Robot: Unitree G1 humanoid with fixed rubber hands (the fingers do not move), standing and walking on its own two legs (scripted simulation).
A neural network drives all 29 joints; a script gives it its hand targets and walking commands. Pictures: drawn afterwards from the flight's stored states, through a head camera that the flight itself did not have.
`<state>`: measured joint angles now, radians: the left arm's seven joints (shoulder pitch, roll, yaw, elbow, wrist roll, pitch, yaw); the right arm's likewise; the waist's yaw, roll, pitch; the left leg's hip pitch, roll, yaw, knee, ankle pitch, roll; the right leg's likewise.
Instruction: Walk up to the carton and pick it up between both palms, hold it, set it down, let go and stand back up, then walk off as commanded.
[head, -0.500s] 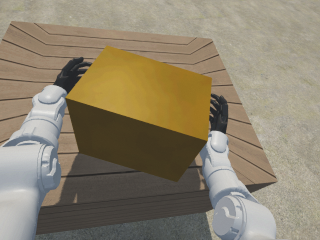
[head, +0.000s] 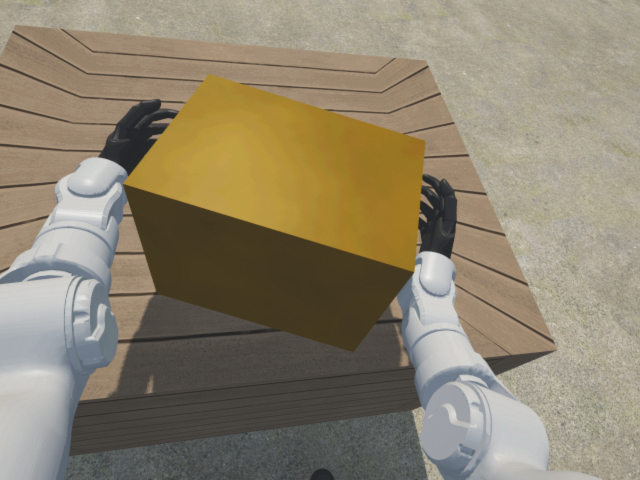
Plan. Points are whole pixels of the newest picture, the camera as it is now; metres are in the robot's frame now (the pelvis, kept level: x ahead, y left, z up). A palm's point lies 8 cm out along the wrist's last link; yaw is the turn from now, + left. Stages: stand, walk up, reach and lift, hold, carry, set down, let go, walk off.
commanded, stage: set down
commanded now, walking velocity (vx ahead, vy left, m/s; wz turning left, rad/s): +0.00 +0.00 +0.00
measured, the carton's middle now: (285, 220) +0.46 -0.03 +0.00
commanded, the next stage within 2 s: none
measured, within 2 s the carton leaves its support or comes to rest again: rests again in 0.22 s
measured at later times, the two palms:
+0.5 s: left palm (119, 165) +0.52 +0.18 +0.05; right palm (424, 251) +0.38 -0.21 +0.02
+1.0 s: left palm (124, 189) +0.49 +0.17 +0.04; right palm (445, 257) +0.36 -0.22 +0.04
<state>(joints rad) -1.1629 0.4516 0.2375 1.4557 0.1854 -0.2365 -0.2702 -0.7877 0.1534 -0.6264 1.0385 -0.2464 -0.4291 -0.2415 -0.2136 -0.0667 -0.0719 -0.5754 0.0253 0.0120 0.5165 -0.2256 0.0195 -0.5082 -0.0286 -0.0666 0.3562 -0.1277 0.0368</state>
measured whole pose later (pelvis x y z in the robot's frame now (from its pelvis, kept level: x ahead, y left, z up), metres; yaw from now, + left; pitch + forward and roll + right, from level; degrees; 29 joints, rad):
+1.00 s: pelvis -0.03 +0.01 -0.04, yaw -3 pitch +24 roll -4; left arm -1.20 0.53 -0.26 1.55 -0.40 -0.16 -0.16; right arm -0.95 -0.07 -0.01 1.17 0.30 -0.11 -0.34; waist -0.27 0.00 -0.24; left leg -0.96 0.02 0.00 0.86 -0.33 0.04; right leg -0.91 -0.02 -0.02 0.72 -0.23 0.06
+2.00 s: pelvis -0.01 +0.02 -0.01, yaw -3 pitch +4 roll -4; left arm -0.43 0.55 0.00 0.70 -0.30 0.01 -0.26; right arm -0.08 -0.06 0.06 0.42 0.26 -0.15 -0.41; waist -0.09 0.01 0.02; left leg -0.40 0.04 0.00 0.68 -0.35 0.03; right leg -0.34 0.01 -0.02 0.47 -0.19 0.05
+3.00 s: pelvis +0.00 +0.03 +0.00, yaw -4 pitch -10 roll -4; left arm 0.25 0.66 0.01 0.11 -0.41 -0.02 -0.24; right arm 0.51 -0.03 0.08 -0.13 0.22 0.04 -0.41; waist 0.08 0.01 0.16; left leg -0.06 0.04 0.06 0.62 -0.38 0.05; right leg -0.03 0.00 0.01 0.44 -0.23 -0.01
